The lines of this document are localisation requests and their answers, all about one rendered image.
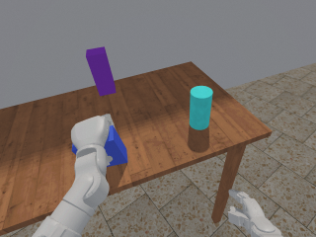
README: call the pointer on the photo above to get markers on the robot left hand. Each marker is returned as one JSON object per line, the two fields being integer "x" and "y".
{"x": 92, "y": 131}

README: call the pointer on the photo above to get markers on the table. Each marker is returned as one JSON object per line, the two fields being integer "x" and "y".
{"x": 151, "y": 114}

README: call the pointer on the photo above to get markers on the sponge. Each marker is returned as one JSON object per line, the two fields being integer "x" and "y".
{"x": 114, "y": 147}

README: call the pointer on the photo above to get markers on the left robot forearm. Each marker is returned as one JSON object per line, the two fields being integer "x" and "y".
{"x": 90, "y": 188}

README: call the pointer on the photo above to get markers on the robot right hand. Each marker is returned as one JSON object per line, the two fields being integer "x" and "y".
{"x": 251, "y": 209}

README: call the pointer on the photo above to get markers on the right robot forearm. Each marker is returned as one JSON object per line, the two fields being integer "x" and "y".
{"x": 261, "y": 227}

